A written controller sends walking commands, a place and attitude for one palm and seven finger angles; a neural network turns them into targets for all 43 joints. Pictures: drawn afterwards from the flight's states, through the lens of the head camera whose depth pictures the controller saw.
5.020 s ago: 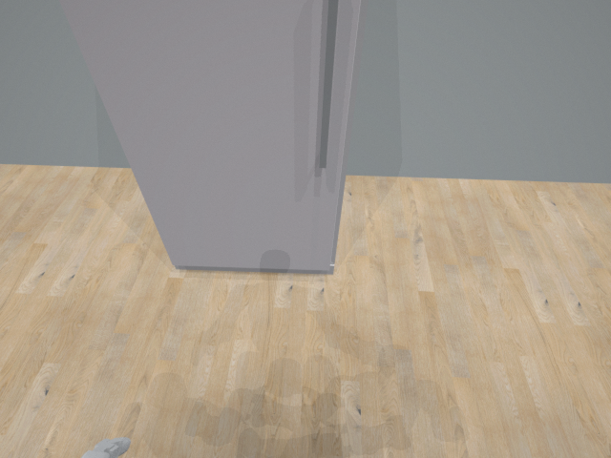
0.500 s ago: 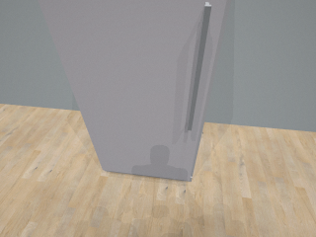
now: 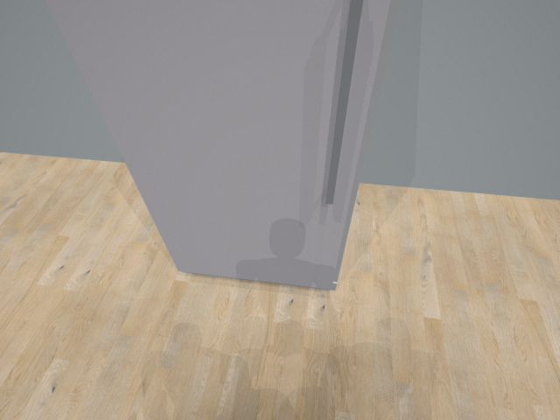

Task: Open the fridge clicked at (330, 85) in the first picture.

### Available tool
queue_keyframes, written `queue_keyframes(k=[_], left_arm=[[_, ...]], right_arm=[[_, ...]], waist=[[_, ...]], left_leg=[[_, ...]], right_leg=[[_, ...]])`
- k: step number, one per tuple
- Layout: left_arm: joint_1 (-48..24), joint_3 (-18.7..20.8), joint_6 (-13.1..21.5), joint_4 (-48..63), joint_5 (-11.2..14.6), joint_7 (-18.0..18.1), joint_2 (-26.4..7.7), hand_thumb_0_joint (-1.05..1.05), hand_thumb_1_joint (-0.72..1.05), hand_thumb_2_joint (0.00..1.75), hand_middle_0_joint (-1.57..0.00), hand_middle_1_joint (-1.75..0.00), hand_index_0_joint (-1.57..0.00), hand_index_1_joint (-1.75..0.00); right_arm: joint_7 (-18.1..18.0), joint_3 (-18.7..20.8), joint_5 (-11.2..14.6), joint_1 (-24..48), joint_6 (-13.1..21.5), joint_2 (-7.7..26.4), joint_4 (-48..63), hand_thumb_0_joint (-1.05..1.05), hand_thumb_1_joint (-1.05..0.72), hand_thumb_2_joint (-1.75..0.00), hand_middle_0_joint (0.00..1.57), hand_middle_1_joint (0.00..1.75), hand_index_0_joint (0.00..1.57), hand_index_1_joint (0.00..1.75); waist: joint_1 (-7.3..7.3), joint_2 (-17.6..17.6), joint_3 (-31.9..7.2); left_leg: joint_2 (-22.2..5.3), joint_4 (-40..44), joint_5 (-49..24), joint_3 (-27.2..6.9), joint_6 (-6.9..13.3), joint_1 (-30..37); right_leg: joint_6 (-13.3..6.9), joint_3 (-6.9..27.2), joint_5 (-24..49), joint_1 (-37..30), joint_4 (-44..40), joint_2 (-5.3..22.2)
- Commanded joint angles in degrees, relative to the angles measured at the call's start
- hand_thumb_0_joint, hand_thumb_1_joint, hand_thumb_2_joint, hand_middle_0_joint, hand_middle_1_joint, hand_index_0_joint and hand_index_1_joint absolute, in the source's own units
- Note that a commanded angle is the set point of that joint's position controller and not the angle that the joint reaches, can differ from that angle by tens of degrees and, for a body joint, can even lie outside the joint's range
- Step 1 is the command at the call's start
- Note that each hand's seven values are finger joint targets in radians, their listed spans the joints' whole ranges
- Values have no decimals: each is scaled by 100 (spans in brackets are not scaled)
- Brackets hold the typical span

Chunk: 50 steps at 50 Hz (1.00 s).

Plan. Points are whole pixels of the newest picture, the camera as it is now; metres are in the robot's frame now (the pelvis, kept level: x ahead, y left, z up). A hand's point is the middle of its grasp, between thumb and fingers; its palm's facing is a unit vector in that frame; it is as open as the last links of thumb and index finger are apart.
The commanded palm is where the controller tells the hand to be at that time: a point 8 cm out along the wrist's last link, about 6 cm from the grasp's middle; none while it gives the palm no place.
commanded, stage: come to a stop and stand still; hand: right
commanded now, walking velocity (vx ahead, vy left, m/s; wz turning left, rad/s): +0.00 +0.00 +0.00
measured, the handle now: (341, 107) +0.64 -0.07 +0.11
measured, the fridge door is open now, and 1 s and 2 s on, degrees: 0 0 0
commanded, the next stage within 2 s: look again from close up in 0.12 s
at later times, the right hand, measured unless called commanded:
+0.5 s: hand out of the picture -0.04 -0.15 -0.18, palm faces +0.02 +0.99 -0.16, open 7.3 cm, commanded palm none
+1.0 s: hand out of the picture -0.02 -0.14 -0.17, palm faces +0.01 +0.99 -0.17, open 7.3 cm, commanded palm none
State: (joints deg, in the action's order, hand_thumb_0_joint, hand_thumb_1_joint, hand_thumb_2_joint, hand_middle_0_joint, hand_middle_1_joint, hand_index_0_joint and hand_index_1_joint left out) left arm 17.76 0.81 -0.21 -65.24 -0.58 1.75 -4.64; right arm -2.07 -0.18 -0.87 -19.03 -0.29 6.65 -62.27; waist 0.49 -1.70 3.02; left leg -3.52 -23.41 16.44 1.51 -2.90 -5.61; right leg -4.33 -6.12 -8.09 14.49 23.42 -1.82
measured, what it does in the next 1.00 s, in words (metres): stands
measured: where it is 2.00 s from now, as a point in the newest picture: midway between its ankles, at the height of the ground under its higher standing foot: outside the picture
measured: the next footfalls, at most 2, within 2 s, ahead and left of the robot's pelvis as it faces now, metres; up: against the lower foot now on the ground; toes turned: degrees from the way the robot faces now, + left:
none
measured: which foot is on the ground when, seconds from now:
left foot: down 0.00-1.00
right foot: down 0.00-1.00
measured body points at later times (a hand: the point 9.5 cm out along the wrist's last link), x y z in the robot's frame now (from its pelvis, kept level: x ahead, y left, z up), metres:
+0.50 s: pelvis +0.00 +0.01 +0.00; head +0.01 +0.00 +0.45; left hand +0.00 +0.23 -0.16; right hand -0.04 -0.20 -0.16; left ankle -0.04 +0.15 -0.74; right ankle +0.05 -0.07 -0.74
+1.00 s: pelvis +0.00 +0.02 +0.00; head +0.02 +0.02 +0.45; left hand -0.01 +0.23 -0.16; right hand -0.02 -0.19 -0.16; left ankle -0.04 +0.15 -0.74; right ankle +0.05 -0.07 -0.74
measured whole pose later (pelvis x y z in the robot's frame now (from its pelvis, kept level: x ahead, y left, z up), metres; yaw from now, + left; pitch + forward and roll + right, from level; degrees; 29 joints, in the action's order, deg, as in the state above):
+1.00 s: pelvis +0.00 +0.02 +0.00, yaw +0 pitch -1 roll +0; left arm 15.7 0.6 -0.4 -65.9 -0.4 1.0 -7.3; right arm -2.2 -0.5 -0.9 -19.0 0.3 7.1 -62.7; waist 0.6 -0.1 3.3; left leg -2.0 -23.3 17.0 2.0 -1.2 -5.1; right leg -2.4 -5.4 -8.2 13.8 23.1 -0.4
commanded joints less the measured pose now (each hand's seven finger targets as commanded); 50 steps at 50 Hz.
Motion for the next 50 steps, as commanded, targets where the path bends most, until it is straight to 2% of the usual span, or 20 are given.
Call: queue_keyframes(k=[1,3,4,9,12,20,24,28,29,33,34,41,43,45,50], left_arm=[[202,161,107,158,30,23,-757,0,90,90,-20,-30,-20,-30],[205,162,74,128,24,4,-765,0,90,90,-20,-30,-20,-30],[179,163,69,137,25,-5,-775,0,90,90,-20,-30,-20,-30],[86,153,63,179,24,-31,-845,0,90,90,-20,-30,-20,-30],[43,135,53,194,17,-39,-889,0,90,90,-20,-30,-20,-30],[-35,117,34,210,24,-56,-939,0,90,90,-20,-30,-20,-30],[-18,111,37,202,22,-55,-944,0,90,90,-20,-30,-20,-30],[-23,93,39,177,19,-52,-904,0,90,90,-20,-30,-20,-30],[2,99,35,189,22,-54,-923,0,90,90,-20,-30,-20,-30],[55,85,42,149,11,-47,-890,0,90,90,-20,-30,-20,-30],[52,94,46,169,16,-46,-907,0,90,90,-20,-30,-20,-30],[109,73,64,110,9,-40,-826,0,90,90,-20,-30,-20,-30],[105,76,60,101,9,-38,-824,0,90,90,-20,-30,-20,-30],[111,76,68,96,14,-38,-806,0,90,90,-20,-30,-20,-30],[99,66,77,84,11,-31,-806,0,90,90,-20,-30,-20,-30]], right_arm=[[-73,87,-16,-769,50,355,-32,0,-90,-90,20,30,20,30],[-78,84,-27,-727,46,386,-14,0,-90,-90,20,30,20,30],[-79,81,-31,-726,55,403,-14,0,-90,-90,20,30,20,30],[-77,86,-33,-715,80,510,9,0,-90,-90,20,30,20,30],[-71,82,-33,-673,76,546,6,0,-90,-90,20,30,20,30],[-66,57,-29,-639,103,601,-6,0,-90,-90,20,30,20,30],[-66,66,-34,-658,108,605,-9,0,-90,-90,20,30,20,30],[-62,64,-24,-642,105,596,-29,0,-90,-90,20,30,20,30],[-67,63,-27,-654,111,604,-18,0,-90,-90,20,30,20,30],[-64,78,-23,-602,108,574,-14,0,-90,-90,20,30,20,30],[-68,76,-23,-641,117,588,-11,0,-90,-90,20,30,20,30],[-72,84,-9,-551,132,572,5,0,-90,-90,20,30,20,30],[-68,89,-7,-553,127,566,16,0,-90,-90,20,30,20,30],[-72,91,-6,-549,136,568,19,0,-90,-90,20,30,20,30],[-69,91,-2,-509,137,578,28,0,-90,-90,20,30,20,30]], waist=[[-49,169,113],[-18,90,250],[-30,72,197],[-19,103,120],[8,227,199],[22,56,266],[6,134,177],[1,193,289],[0,78,256],[10,138,293],[-4,96,202],[7,30,241],[4,115,256],[0,16,213],[-5,132,245]], left_leg=[[-215,350,-453,-127,269,-530],[-222,390,-335,-138,273,-600],[-224,408,-378,-162,284,-583],[-260,475,-369,-210,298,-605],[-260,488,-276,-235,299,-660],[-295,596,-174,-297,309,-790],[-278,582,-202,-309,319,-742],[-274,575,-108,-319,320,-788],[-269,596,-145,-323,330,-761],[-260,565,-99,-329,337,-788],[-261,575,-185,-339,344,-734],[-275,567,-265,-350,369,-736],[-275,576,-170,-363,374,-774],[-281,572,-265,-361,378,-726],[-283,572,-279,-370,385,-732]], right_leg=[[241,1155,-443,-427,-882,900],[268,1127,-648,-359,-944,872],[254,1123,-590,-385,-913,867],[262,1043,-453,-501,-836,821],[284,1039,-570,-479,-905,807],[297,946,-464,-524,-766,763],[294,962,-473,-540,-762,777],[308,980,-613,-456,-814,754],[301,961,-519,-466,-750,762],[311,956,-550,-437,-764,753],[301,942,-400,-479,-684,759],[302,874,-95,-463,-550,746],[305,874,-233,-455,-567,747],[298,859,-43,-464,-494,750],[296,850,14,-435,-457,756]])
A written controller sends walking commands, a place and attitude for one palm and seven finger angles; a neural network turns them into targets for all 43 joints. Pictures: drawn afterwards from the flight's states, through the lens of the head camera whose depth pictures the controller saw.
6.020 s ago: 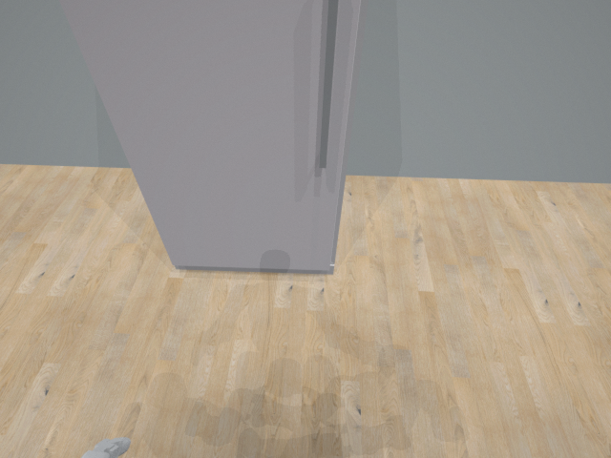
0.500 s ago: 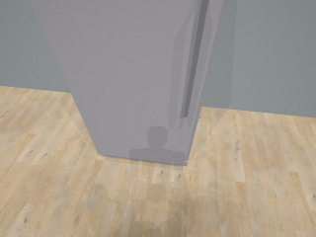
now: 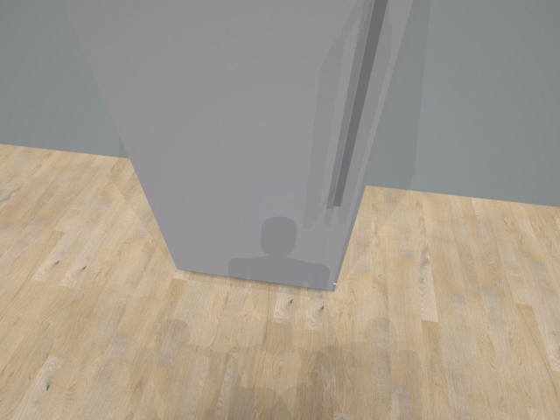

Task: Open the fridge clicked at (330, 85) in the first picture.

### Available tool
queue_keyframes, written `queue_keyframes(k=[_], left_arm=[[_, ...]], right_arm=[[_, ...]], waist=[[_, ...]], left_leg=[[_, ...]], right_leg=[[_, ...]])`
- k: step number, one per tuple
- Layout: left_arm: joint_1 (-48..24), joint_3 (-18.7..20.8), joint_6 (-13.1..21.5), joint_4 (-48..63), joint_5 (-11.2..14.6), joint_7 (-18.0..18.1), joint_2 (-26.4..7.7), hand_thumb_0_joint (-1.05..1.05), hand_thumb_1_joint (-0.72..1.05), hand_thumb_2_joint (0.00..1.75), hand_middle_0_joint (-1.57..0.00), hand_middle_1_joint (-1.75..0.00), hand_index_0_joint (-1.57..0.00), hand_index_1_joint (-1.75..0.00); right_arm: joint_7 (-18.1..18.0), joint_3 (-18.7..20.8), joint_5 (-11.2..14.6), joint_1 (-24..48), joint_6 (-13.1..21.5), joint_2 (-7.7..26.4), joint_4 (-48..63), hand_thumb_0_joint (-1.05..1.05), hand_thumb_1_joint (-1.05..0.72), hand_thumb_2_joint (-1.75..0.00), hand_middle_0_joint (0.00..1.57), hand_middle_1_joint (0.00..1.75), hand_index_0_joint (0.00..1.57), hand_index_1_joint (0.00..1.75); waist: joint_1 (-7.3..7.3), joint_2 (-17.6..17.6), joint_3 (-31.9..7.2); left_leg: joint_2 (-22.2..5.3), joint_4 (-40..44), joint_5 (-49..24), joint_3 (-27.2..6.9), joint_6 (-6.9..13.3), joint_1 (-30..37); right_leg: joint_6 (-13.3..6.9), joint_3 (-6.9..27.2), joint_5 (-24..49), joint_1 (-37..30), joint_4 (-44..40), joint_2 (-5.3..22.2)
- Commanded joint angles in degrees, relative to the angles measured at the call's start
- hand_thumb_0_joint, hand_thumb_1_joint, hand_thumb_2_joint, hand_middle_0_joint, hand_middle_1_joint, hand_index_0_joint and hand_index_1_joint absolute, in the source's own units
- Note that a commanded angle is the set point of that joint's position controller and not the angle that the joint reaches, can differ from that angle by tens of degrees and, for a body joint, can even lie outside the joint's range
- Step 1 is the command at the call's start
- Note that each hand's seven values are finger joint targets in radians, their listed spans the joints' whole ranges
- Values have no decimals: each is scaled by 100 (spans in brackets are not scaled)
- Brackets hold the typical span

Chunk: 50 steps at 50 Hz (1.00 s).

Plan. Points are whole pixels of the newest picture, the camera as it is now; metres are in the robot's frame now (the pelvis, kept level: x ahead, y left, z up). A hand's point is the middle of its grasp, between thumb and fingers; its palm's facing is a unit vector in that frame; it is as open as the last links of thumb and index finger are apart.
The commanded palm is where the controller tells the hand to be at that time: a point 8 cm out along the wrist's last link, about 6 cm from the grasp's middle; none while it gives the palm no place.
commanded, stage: look again from close up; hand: right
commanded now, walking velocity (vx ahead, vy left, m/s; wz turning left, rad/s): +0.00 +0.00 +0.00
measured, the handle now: (355, 110) +0.63 -0.10 +0.11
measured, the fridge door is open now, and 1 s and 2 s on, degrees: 0 0 0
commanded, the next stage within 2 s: shuffle to correct the standing spot in 0.50 s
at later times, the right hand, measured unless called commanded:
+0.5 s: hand out of the picture +0.00 -0.16 -0.18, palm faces +0.01 +0.98 -0.18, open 7.3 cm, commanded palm none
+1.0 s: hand out of the picture -0.01 -0.15 -0.20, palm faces +0.11 +0.98 -0.15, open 7.3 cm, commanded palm none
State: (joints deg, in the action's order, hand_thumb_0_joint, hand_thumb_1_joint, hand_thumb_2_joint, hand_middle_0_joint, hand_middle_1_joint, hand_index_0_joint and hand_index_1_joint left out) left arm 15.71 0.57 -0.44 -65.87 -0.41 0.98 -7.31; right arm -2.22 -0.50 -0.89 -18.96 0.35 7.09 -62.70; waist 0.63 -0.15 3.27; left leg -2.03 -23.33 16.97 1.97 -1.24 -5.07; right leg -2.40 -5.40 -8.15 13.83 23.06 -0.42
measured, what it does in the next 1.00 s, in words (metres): shifts its weight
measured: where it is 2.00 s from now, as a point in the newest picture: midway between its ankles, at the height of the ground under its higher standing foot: outside the picture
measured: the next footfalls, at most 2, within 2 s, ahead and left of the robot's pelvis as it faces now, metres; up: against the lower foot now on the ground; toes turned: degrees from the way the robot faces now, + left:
left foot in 1.38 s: +0.27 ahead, +0.20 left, +0.00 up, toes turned +3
right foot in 1.60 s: +0.23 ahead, -0.03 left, +0.00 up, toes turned -12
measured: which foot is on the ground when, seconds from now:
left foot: down 0.00-1.00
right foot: down 0.00-1.00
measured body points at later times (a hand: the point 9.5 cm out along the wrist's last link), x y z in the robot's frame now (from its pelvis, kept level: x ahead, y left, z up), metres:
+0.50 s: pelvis +0.01 +0.00 +0.00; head +0.03 +0.00 +0.45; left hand +0.02 +0.23 -0.16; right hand +0.00 -0.21 -0.16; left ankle -0.05 +0.13 -0.74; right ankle +0.05 -0.09 -0.74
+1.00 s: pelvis +0.07 +0.01 -0.02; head +0.09 -0.01 +0.43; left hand +0.07 +0.23 -0.18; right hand -0.01 -0.20 -0.18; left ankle -0.05 +0.13 -0.74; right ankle +0.07 -0.08 -0.74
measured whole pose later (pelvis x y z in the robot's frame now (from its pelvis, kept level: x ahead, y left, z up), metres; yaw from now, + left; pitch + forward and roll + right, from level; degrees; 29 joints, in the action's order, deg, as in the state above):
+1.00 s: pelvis +0.07 +0.01 -0.02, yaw -4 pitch +0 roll +1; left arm 17.0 1.3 -0.2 -64.5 -1.2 0.9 -7.6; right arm -1.3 1.3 -1.6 -23.9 0.7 8.0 -63.8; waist 0.0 -1.1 2.8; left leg -1.3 -30.1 27.6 6.4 -0.2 -1.6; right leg -1.8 -6.1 -20.1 18.1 39.0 1.9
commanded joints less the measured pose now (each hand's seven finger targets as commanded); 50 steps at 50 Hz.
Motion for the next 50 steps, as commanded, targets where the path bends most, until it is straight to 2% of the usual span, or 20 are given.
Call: queue_keyframes(k=[1,5,15,25,30,32,34,36,37,39,41,43,44,45,46,47,48,49,50], left_arm=[[314,94,103,141,-9,47,-534,0,90,90,-20,-30,-20,-30],[290,92,122,150,-4,55,-558,0,90,90,-20,-30,-20,-30],[166,88,152,183,-5,72,-670,0,90,90,-20,-30,-20,-30],[-27,94,156,222,-6,70,-857,0,90,90,-20,-30,-20,-30],[-108,96,178,238,-6,67,-953,0,90,90,-20,-30,-20,-30],[-35,45,159,156,-23,65,-758,0,90,90,-20,-30,-20,-30],[94,68,116,130,-45,56,-748,0,90,90,-20,-30,-20,-30],[47,114,83,182,-65,43,-794,0,90,90,-20,-30,-20,-30],[39,139,72,211,-72,42,-813,0,90,90,-20,-30,-20,-30],[50,177,74,285,-69,39,-852,0,90,90,-20,-30,-20,-30],[48,180,94,359,-77,41,-757,0,90,90,-20,-30,-20,-30],[-39,125,146,467,-72,30,-531,0,90,90,-20,-30,-20,-30],[-140,118,163,556,-81,27,-444,0,90,90,-20,-30,-20,-30],[-309,121,178,617,-99,24,-441,0,90,90,-20,-30,-20,-30],[-368,134,194,666,-99,22,-401,0,90,90,-20,-30,-20,-30],[-279,149,207,653,-90,22,-353,0,90,90,-20,-30,-20,-30],[36,152,222,575,-81,33,-331,0,90,90,-20,-30,-20,-30],[704,196,256,351,-86,53,-422,0,90,90,-20,-30,-20,-30],[1506,311,294,109,-146,142,-879,0,90,90,-20,-30,-20,-30]], right_arm=[[-54,129,-3,-516,72,542,75,0,-90,-90,20,30,20,30],[-53,130,0,-498,82,555,69,0,-90,-90,20,30,20,30],[-46,142,-6,-383,92,634,66,0,-90,-90,20,30,20,30],[-21,160,-11,-256,93,790,75,0,-90,-90,20,30,20,30],[-12,170,-9,-198,106,889,96,0,-90,-90,20,30,20,30],[-7,125,3,-267,77,676,14,0,-90,-90,20,30,20,30],[10,136,-25,-362,20,649,-21,0,-90,-90,20,30,20,30],[50,161,-44,-418,-19,664,-7,0,-90,-90,20,30,20,30],[67,176,-57,-430,-29,665,21,0,-90,-90,20,30,20,30],[98,201,-69,-565,-25,698,34,0,-90,-90,20,30,20,30],[105,242,-66,-706,-13,729,27,0,-90,-90,20,30,20,30],[72,297,-50,-885,24,811,-23,0,-90,-90,20,30,20,30],[47,328,-52,-1004,38,853,-46,0,-90,-90,20,30,20,30],[31,332,-68,-1036,68,817,-59,0,-90,-90,20,30,20,30],[23,337,-95,-1101,92,768,-81,0,-90,-90,20,30,20,30],[13,344,-120,-1061,106,751,-104,0,-90,-90,20,30,20,30],[22,330,-103,-889,105,760,-84,0,-90,-90,20,30,20,30],[48,310,-50,-677,98,721,-25,0,-90,-90,20,30,20,30],[93,301,-4,-613,100,555,159,0,-90,-90,20,30,20,30]], waist=[[-14,-35,174],[-26,-106,104],[-28,-3,23],[-35,-77,80],[-43,-63,-98],[-15,-43,-83],[-17,-17,-39],[-44,104,262],[-48,117,405],[-101,89,445],[-155,-183,507],[-203,-817,449],[-243,-1173,414],[-252,-1089,634],[-243,-936,732],[-154,-716,696],[69,-578,577],[373,-211,186],[598,736,-272]], left_leg=[[-420,548,-374,-412,218,-748],[-436,546,-511,-392,213,-699],[-452,570,-796,-416,204,-565],[-465,661,-706,-411,201,-566],[-487,654,-893,-409,196,-459],[-443,649,-404,-310,152,-474],[-372,432,218,-185,180,-518],[-331,276,704,-87,201,-728],[-302,210,836,-71,214,-783],[-304,158,934,-57,256,-720],[-452,316,1023,-210,368,-488],[-863,672,865,-754,631,21],[-1154,763,218,-1016,794,316],[-1340,707,-629,-1061,961,403],[-1398,556,-1479,-985,1075,496],[-1377,286,-2077,-777,1093,508],[-1193,-206,-2597,-433,954,207],[-761,-1161,-3000,74,666,-361],[-175,-2574,-1963,521,257,-1560]], right_leg=[[105,784,92,-389,-405,611],[87,791,317,-468,-343,634],[81,767,694,-565,-289,671],[79,795,587,-603,-364,684],[67,796,818,-714,-329,700],[96,809,331,-695,-387,686],[69,898,-529,-518,-404,681],[8,1072,-1518,-146,-575,741],[-27,1166,-1816,48,-619,766],[-97,1276,-1990,318,-501,780],[-73,1032,-1672,722,11,628],[51,378,-945,1218,1064,287],[88,100,-937,1539,1543,232],[113,9,-1385,1801,1908,288],[109,-38,-1638,1899,2113,336],[95,-85,-1740,1721,1905,395],[60,-155,-1473,1017,1293,368],[-70,-71,-170,-255,695,352],[-544,1290,1266,-1633,291,1283]])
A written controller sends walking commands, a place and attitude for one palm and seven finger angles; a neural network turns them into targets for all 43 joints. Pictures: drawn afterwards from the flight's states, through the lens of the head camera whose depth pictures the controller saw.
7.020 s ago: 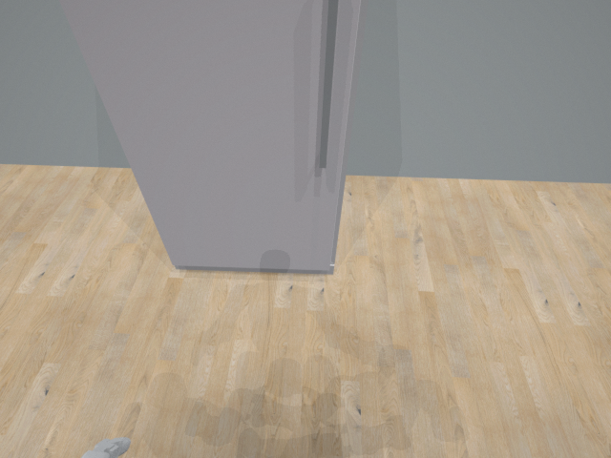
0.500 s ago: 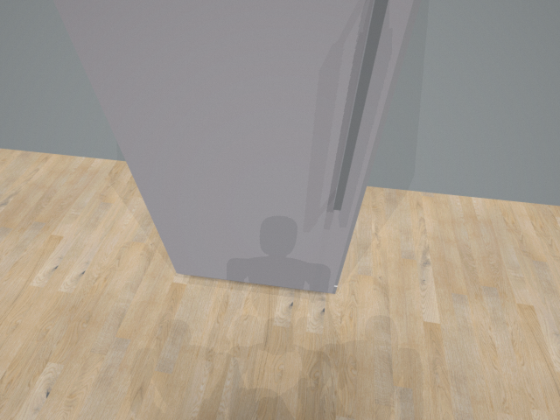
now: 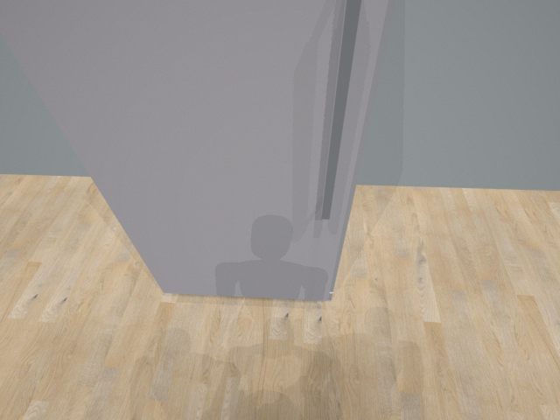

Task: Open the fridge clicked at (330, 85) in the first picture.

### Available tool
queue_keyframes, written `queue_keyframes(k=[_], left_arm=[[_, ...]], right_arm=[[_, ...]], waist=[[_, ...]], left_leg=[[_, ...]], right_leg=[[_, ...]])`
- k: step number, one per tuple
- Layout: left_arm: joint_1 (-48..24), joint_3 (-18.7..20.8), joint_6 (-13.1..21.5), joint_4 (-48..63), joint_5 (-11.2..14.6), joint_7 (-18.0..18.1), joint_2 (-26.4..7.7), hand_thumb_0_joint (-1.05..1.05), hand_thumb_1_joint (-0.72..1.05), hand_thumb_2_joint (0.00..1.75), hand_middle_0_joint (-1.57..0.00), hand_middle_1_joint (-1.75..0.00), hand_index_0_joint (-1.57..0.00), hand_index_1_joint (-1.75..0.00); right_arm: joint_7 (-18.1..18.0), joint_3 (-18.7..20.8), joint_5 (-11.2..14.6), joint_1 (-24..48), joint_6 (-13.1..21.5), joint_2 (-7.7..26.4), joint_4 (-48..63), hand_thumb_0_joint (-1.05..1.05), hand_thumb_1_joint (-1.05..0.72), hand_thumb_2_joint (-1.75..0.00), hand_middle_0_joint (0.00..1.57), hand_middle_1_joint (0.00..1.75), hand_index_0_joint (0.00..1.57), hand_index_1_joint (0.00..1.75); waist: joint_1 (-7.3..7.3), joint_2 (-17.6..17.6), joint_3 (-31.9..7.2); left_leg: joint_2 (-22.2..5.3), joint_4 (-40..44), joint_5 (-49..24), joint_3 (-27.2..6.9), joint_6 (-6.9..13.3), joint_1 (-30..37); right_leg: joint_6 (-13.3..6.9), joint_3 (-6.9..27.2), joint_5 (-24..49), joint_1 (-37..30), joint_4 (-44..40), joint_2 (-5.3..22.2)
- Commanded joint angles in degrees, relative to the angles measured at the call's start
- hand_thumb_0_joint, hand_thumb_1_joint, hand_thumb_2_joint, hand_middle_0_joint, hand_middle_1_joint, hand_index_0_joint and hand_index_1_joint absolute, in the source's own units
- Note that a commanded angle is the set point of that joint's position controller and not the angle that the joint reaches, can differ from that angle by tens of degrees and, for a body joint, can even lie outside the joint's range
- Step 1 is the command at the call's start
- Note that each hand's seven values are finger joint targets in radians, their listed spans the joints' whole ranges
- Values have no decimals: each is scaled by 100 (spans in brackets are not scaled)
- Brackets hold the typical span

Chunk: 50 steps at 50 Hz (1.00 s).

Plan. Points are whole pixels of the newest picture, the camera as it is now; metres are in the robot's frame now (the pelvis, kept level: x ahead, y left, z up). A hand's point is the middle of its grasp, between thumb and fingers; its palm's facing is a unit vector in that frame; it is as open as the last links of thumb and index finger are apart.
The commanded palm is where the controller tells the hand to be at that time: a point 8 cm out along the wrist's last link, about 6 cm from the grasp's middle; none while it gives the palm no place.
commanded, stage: shuffle to correct the standing spot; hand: right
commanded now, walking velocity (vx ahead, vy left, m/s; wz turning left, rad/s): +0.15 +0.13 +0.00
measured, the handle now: (336, 117) +0.57 -0.06 +0.13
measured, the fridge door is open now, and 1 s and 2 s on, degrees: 0 0 0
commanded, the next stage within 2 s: come to a stop and stand still in 0.26 s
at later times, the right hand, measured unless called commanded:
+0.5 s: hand out of the picture +0.16 -0.12 -0.16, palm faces +0.04 +0.98 -0.22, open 7.3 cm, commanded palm none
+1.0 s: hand (361, 409) +0.18 -0.11 -0.14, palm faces +0.06 +0.95 -0.30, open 7.3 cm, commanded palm none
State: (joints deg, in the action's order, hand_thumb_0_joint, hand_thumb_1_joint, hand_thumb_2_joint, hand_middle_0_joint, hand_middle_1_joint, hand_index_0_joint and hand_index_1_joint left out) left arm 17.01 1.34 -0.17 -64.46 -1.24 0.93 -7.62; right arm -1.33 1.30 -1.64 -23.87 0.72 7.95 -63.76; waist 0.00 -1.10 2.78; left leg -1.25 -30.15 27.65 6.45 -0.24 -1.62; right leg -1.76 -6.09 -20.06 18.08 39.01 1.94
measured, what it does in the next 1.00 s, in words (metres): walks ahead: left foot, then right foot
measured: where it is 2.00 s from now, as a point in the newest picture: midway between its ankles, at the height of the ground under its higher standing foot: outside the picture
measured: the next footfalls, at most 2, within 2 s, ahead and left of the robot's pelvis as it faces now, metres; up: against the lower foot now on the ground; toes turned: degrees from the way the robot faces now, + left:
left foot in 0.38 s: +0.18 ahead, +0.20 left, +0.00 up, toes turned +7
right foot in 0.60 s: +0.16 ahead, -0.03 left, +0.00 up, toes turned -7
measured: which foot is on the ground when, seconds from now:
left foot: down 0.00-0.02, up 0.04-0.36, down 0.38-0.64, up 0.66-0.88, down 0.90-1.00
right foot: down 0.00-0.38, up 0.40-0.58, down 0.60-0.92, up 0.94-1.00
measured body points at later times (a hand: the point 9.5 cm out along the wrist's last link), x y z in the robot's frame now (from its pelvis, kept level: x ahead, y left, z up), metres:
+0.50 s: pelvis +0.11 +0.07 +0.01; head +0.15 +0.07 +0.45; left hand +0.09 +0.31 -0.15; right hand +0.16 -0.17 -0.14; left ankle +0.14 +0.20 -0.72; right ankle +0.04 -0.05 -0.68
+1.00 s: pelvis +0.13 +0.10 +0.01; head +0.18 +0.12 +0.46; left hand +0.24 +0.33 -0.15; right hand +0.17 -0.16 -0.12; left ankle +0.12 +0.20 -0.72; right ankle +0.10 -0.03 -0.68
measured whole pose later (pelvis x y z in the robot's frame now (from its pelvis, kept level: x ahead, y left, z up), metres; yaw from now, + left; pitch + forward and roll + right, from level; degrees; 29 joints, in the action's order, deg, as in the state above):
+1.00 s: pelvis +0.13 +0.10 +0.01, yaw -2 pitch +0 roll -1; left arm 5.9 4.0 -3.5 -55.4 -0.8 1.2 -12.0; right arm -1.8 2.2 -1.8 -11.6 -0.7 10.9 -54.7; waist -1.1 2.6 6.5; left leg -1.7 -32.6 19.2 3.4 1.1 -13.7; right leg 1.2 -1.0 -28.8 20.6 49.3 0.1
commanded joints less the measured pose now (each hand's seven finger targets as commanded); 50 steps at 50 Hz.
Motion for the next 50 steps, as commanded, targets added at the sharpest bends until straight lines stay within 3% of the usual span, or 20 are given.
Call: queue_keyframes(k=[1,2,4,8,14,17,18,19,20,23,28,31,32,33,37,41,44,45,46,50], left_arm=[[2076,283,263,-284,-82,207,-1208,0,90,90,-20,-30,-20,-30],[2052,218,243,-351,-55,278,-1136,0,90,90,-20,-30,-20,-30],[1272,186,323,-46,-34,284,-855,0,90,90,-20,-30,-20,-30],[647,178,375,150,-20,244,-779,0,90,90,-20,-30,-20,-30],[479,349,232,248,-74,185,-967,0,90,90,-20,-30,-20,-30],[490,389,158,252,-77,140,-963,0,90,90,-20,-30,-20,-30],[599,347,155,279,-44,101,-745,0,90,90,-20,-30,-20,-30],[613,208,118,489,3,63,-245,0,90,90,-20,-30,-20,-30],[313,203,53,594,14,101,-392,0,90,90,-20,-30,-20,-30],[169,227,23,446,50,82,-584,0,90,90,-20,-30,-20,-30],[497,190,-43,341,49,89,-436,0,90,90,-20,-30,-20,-30],[198,326,-32,668,-11,105,-998,0,90,90,-20,-30,-20,-30],[107,337,-26,718,-4,125,-1128,0,90,90,-20,-30,-20,-30],[-28,353,-46,784,-21,155,-1210,0,90,90,-20,-30,-20,-30],[-500,424,-86,1042,-58,186,-1300,0,90,90,-20,-30,-20,-30],[-695,459,-91,1129,-49,147,-1321,0,90,90,-20,-30,-20,-30],[-658,453,-100,1128,37,57,-1157,0,90,90,-20,-30,-20,-30],[-517,398,-83,1214,70,28,-823,0,90,90,-20,-30,-20,-30],[-678,373,-156,1326,81,32,-744,0,90,90,-20,-30,-20,-30],[-913,327,-257,1175,35,25,-776,0,90,90,-20,-30,-20,-30]], right_arm=[[12,59,75,337,87,395,509,0,-90,-90,20,30,20,30],[-12,170,30,606,34,578,572,0,-90,-90,20,30,20,30],[69,162,1,681,13,402,566,0,-90,-90,20,30,20,30],[200,184,11,463,-139,85,534,0,-90,-90,20,30,20,30],[271,258,3,936,-126,264,687,0,-90,-90,20,30,20,30],[251,350,-6,274,-49,573,483,0,-90,-90,20,30,20,30],[200,427,-29,-182,9,957,363,0,-90,-90,20,30,20,30],[101,521,-20,-421,69,1476,330,0,-90,-90,20,30,20,30],[16,427,47,-311,46,1264,373,0,-90,-90,20,30,20,30],[-50,343,-31,1128,68,1136,716,0,-90,-90,20,30,20,30],[-102,354,37,990,-44,1160,695,0,-90,-90,20,30,20,30],[-103,335,54,1090,-153,898,922,0,-90,-90,20,30,20,30],[-122,293,43,1207,-192,781,985,0,-90,-90,20,30,20,30],[-127,308,57,1292,-259,796,981,0,-90,-90,20,30,20,30],[-113,314,66,1185,-252,701,1019,0,-90,-90,20,30,20,30],[-77,280,56,1008,-222,671,1133,0,-90,-90,20,30,20,30],[-67,298,-19,538,-94,1002,1041,0,-90,-90,20,30,20,30],[-109,355,-63,593,-33,1394,1042,0,-90,-90,20,30,20,30],[-99,366,-31,489,-23,1547,1050,0,-90,-90,20,30,20,30],[-155,321,-23,759,-35,1247,1101,0,-90,-90,20,30,20,30]], waist=[[873,2049,-186],[740,1277,69],[390,219,442],[76,822,207],[145,1031,418],[-177,416,-22],[-391,-532,-328],[-410,-2038,-507],[-453,-1174,-496],[14,-816,14],[85,-615,-452],[68,944,-471],[119,1734,-385],[163,1779,-299],[37,858,-470],[-4,974,-695],[-173,189,-840],[-71,-1087,-796],[-221,-1326,-662],[-163,-781,-366]], left_leg=[[227,-3410,283,52,42,-3050],[-13,-4106,484,-651,159,-3271],[-416,-3999,-112,-862,82,-3427],[-469,-2637,-915,-480,-125,-2633],[-320,-803,-1284,14,-172,-1808],[-91,285,-1648,169,-94,-475],[-765,701,-1387,-602,179,387],[-2054,1427,-1554,-2366,768,637],[-2225,1600,-1380,-2412,1075,-39],[-1730,1364,-2544,-1398,995,-1421],[-1545,167,-5120,-986,746,-767],[-635,-694,-3152,-128,-1,-1561],[-213,-1517,-989,-22,-150,-1753],[-35,-2410,465,-374,-141,-2071],[-8,-2676,322,-752,-136,-2641],[-37,-1141,-267,-564,-103,-1871],[-311,974,-2984,-586,-146,-695],[-1378,821,-5255,-1728,249,-86],[-2214,797,-6416,-2123,917,-223],[-1749,635,-5898,-1756,1135,-270]], right_leg=[[-1124,2898,4198,-2602,-1897,2082],[-1307,3061,4219,-2071,-1973,2414],[-1217,2421,3500,-1398,-2100,2277],[-747,1114,2167,-618,-2451,1472],[-522,932,834,-145,-2328,1425],[-168,603,575,59,-1164,1039],[49,53,176,706,112,625],[250,-282,-1446,1554,1733,4],[217,315,-1706,1289,2192,227],[211,595,-975,458,1658,488],[419,112,509,-319,-755,68],[-133,925,4964,-1144,-1277,1166],[-535,1347,6305,-1189,-1608,1511],[-889,1500,6517,-1166,-1771,1691],[-970,1118,6188,-1953,-1273,1532],[-763,978,5549,-1799,-1230,1470],[-127,577,3457,-1242,-430,765],[206,165,1285,-129,168,106],[323,374,-1300,337,858,-234],[406,863,-872,1011,2434,-95]])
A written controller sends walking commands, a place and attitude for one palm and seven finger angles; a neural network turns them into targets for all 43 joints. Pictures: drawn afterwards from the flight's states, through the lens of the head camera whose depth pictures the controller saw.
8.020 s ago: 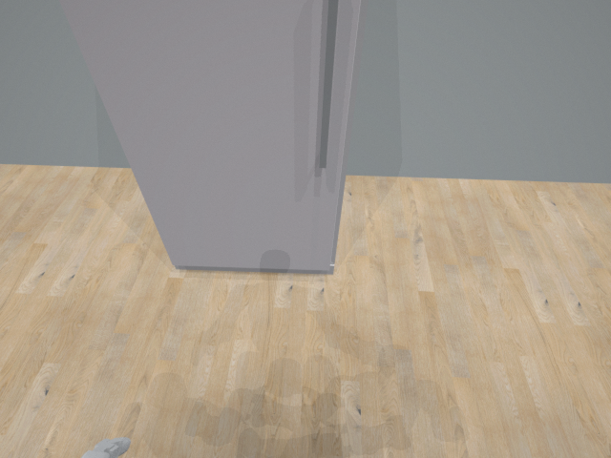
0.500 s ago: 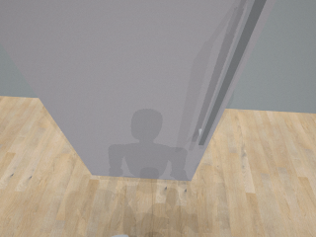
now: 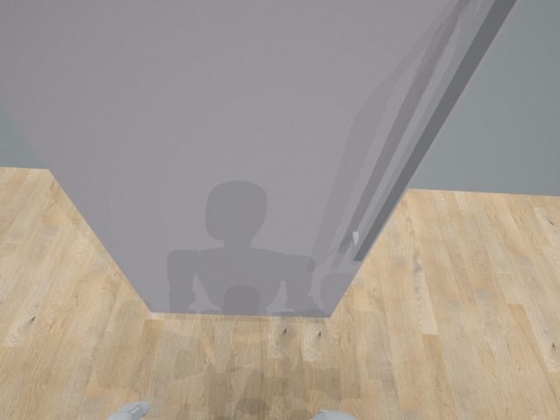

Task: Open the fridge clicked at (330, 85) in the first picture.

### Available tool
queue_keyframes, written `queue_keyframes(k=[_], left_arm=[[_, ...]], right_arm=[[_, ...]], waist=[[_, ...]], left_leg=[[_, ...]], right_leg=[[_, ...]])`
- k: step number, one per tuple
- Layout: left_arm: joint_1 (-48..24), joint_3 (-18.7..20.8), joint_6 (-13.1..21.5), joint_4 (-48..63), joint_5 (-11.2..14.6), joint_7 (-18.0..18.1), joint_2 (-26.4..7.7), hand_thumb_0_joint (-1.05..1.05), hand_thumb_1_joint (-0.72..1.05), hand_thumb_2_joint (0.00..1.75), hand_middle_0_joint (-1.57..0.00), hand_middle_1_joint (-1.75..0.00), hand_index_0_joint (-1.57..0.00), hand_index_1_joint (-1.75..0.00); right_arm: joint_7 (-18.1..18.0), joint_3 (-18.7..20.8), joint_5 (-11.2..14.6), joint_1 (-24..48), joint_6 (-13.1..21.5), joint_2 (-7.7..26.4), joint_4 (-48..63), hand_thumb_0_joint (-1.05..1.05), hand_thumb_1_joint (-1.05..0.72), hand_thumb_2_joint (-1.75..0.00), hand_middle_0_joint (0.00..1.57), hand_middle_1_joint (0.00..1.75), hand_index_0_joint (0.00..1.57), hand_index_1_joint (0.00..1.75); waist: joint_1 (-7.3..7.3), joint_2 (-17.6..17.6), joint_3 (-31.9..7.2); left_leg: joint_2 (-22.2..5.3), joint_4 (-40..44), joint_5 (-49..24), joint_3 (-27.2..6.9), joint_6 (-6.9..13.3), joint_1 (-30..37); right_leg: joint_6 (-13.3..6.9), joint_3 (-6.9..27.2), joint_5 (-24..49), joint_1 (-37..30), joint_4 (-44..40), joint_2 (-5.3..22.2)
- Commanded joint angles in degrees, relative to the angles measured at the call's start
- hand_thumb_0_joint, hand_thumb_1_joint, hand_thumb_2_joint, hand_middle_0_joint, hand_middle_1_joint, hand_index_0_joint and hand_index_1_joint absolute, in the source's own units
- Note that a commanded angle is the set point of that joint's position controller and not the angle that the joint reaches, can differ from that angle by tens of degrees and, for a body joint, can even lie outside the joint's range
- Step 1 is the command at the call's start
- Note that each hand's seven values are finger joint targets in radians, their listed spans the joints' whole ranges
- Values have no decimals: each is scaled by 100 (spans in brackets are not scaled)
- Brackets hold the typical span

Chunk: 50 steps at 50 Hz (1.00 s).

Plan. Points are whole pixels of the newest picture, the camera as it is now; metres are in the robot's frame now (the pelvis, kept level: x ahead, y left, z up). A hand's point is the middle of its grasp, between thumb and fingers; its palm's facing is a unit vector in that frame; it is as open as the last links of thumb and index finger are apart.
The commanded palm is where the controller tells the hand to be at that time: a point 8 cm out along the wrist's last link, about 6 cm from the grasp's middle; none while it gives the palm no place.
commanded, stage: come to a stop and stand still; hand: right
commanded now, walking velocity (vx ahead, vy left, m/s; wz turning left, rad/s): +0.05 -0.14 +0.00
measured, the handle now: (398, 166) +0.44 -0.14 +0.12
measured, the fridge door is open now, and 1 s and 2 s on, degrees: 0 0 0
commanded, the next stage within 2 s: look again from close up in 0.88 s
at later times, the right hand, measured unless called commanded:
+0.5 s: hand out of the picture -0.02 -0.24 -0.17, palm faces +0.04 +0.98 -0.19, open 7.3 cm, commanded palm none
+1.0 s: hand out of the picture -0.02 -0.22 -0.16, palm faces -0.01 +0.97 -0.24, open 7.3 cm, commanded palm none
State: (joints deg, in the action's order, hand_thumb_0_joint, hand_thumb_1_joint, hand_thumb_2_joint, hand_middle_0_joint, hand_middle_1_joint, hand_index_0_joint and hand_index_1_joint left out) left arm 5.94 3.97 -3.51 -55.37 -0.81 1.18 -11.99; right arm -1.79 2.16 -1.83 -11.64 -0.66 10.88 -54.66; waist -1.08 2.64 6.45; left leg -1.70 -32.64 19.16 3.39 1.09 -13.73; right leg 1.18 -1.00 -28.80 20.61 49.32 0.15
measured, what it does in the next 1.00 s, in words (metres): steps on the spot: right foot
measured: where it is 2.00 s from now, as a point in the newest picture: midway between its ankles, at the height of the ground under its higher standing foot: outside the picture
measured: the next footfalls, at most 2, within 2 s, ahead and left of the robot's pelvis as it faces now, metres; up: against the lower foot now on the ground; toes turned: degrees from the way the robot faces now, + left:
right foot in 0.28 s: +0.00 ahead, -0.16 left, +0.00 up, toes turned -3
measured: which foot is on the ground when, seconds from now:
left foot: down 0.00-1.00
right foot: up 0.00-0.26, down 0.28-1.00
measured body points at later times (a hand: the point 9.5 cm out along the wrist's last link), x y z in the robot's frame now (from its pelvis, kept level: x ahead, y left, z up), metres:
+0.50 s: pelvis -0.02 -0.05 +0.01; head -0.02 -0.07 +0.46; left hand +0.00 +0.18 -0.14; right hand -0.02 -0.29 -0.16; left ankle -0.02 +0.11 -0.73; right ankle -0.04 -0.15 -0.73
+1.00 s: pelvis -0.02 -0.04 +0.00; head -0.02 -0.02 +0.45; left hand -0.02 +0.17 -0.17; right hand -0.02 -0.27 -0.14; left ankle -0.02 +0.11 -0.73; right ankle -0.04 -0.15 -0.73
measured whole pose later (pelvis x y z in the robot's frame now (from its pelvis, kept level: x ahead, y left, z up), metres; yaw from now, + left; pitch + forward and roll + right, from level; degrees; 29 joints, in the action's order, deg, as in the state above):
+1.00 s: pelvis -0.02 -0.04 +0.00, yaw +1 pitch -1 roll -1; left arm 18.1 -0.3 0.8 -59.9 -0.8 0.8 -10.0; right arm -1.5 -1.2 -0.9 -16.5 0.6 8.7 -62.8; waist 0.0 2.6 1.5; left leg -4.9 -30.8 15.9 1.0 -2.9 -13.4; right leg -0.7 -3.9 -17.2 10.6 29.2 0.1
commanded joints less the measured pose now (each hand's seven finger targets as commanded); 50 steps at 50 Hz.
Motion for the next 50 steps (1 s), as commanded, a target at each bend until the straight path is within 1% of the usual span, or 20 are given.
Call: queue_keyframes(k=[1,8,11,12,13,14,15,17,19,21,23,28,36,37,38,39,41,44,47,50], left_arm=[[218,47,84,248,-7,-30,-333,0,90,90,-20,-30,-20,-30],[262,-55,189,200,37,-91,-208,0,90,90,-20,-30,-20,-30],[860,-89,293,-39,45,-49,-161,0,90,90,-20,-30,-20,-30],[1035,-91,352,-129,41,-34,-261,0,90,90,-20,-30,-20,-30],[1052,-54,405,-124,0,-16,-539,0,90,90,-20,-30,-20,-30],[931,-38,396,-47,-18,-5,-786,0,90,90,-20,-30,-20,-30],[705,-71,387,-52,-45,26,-745,0,90,90,-20,-30,-20,-30],[564,-145,421,-134,-29,59,-590,0,90,90,-20,-30,-20,-30],[672,-174,439,-210,-3,74,-482,0,90,90,-20,-30,-20,-30],[822,-170,441,-295,14,54,-428,0,90,90,-20,-30,-20,-30],[885,-176,428,-355,8,36,-443,0,90,90,-20,-30,-20,-30],[1084,-207,473,-489,7,36,-396,0,90,90,-20,-30,-20,-30],[1359,-242,523,-700,22,53,-251,0,90,90,-20,-30,-20,-30],[1006,-284,562,-290,91,-13,-541,0,90,90,-20,-30,-20,-30],[1238,-305,533,-223,-3,-45,-270,0,90,90,-20,-30,-20,-30],[1190,-324,570,-168,-57,-85,-243,0,90,90,-20,-30,-20,-30],[1316,-300,596,-41,-13,-34,-338,0,90,90,-20,-30,-20,-30],[1382,-302,588,-25,-2,-9,-312,0,90,90,-20,-30,-20,-30],[1401,-307,595,-111,8,3,-356,0,90,90,-20,-30,-20,-30],[1387,-322,580,-183,4,2,-333,0,90,90,-20,-30,-20,-30]], right_arm=[[-104,236,-3,-518,120,963,206,0,-90,-90,20,30,20,30],[-41,264,-37,-670,99,1104,101,0,-90,-90,20,30,20,30],[-29,246,33,-425,73,1058,24,0,-90,-90,20,30,20,30],[-15,216,73,-392,52,901,11,0,-90,-90,20,30,20,30],[6,172,98,-498,14,672,36,0,-90,-90,20,30,20,30],[15,119,85,-544,-10,435,39,0,-90,-90,20,30,20,30],[9,77,71,-472,-22,339,-46,0,-90,-90,20,30,20,30],[8,41,53,-407,-58,377,-248,0,-90,-90,20,30,20,30],[30,13,52,-587,-16,424,-439,0,-90,-90,20,30,20,30],[29,0,58,-602,-4,484,-547,0,-90,-90,20,30,20,30],[35,-28,50,-550,-8,478,-612,0,-90,-90,20,30,20,30],[25,-50,53,-617,30,460,-735,0,-90,-90,20,30,20,30],[-7,-58,79,-676,104,421,-810,0,-90,-90,20,30,20,30],[-250,-211,46,-840,151,448,-930,0,-90,-90,20,30,20,30],[-185,-164,68,-727,177,614,-676,0,-90,-90,20,30,20,30],[-127,-155,75,-763,259,654,-633,0,-90,-90,20,30,20,30],[-67,-167,78,-720,236,539,-586,0,-90,-90,20,30,20,30],[-33,-200,74,-621,244,442,-567,0,-90,-90,20,30,20,30],[-36,-194,103,-650,252,452,-592,0,-90,-90,20,30,20,30],[-32,-174,101,-635,265,511,-602,0,-90,-90,20,30,20,30]], waist=[[-67,-1171,-783],[-156,-1386,-738],[116,-1298,-895],[161,-930,-904],[99,-9,-930],[7,604,-811],[-31,630,-538],[-73,958,-337],[-107,566,-497],[-48,228,-519],[-7,-42,-235],[6,-43,-210],[58,-347,-360],[27,45,48],[116,363,-207],[7,636,-515],[81,323,-672],[103,-381,-380],[110,-307,-354],[112,-517,-313]], left_leg=[[-1614,890,-4904,-1302,943,1014],[-1420,1192,-3100,-1230,791,643],[-1179,887,-2473,-998,442,241],[-937,660,-1940,-834,216,-89],[-518,397,-964,-496,-78,-441],[-314,290,-10,-138,-286,-252],[-226,206,68,2,-342,-38],[-270,194,-194,-38,-341,243],[-335,629,-772,-138,-300,431],[-406,899,-806,-231,-317,495],[-413,989,-795,-239,-319,387],[-450,1071,-961,-303,-307,412],[-525,1152,-1297,-359,-251,371],[-609,915,-1350,-498,-117,63],[-547,713,-275,-457,11,121],[-496,567,-628,-429,52,173],[-343,442,-409,-308,17,147],[-354,532,-672,-319,4,47],[-404,616,-887,-431,-1,17],[-459,699,-1077,-478,8,45]], right_leg=[[157,314,165,787,1351,81],[172,-91,396,6,-585,61],[127,-265,1409,-1066,-2232,30],[62,-128,1898,-1547,-2722,189],[-172,548,2569,-1699,-2871,866],[-500,1047,2709,-1152,-3068,1492],[-642,1131,2485,-591,-3323,1479],[-542,881,2395,-397,-3476,1162],[-397,564,2645,-647,-3184,902],[-271,473,1833,-617,-3269,781],[-227,525,1154,-436,-3458,742],[-205,481,1201,-470,-3562,700],[-186,249,2218,-864,-3206,620],[-98,49,2673,-397,-2377,745],[-98,236,1483,-270,-2705,468],[-136,264,1831,-374,-2587,426],[-284,474,1745,-462,-2757,616],[-355,442,1938,-468,-2754,590],[-326,311,2122,-692,-2742,545],[-300,228,2112,-763,-2735,496]])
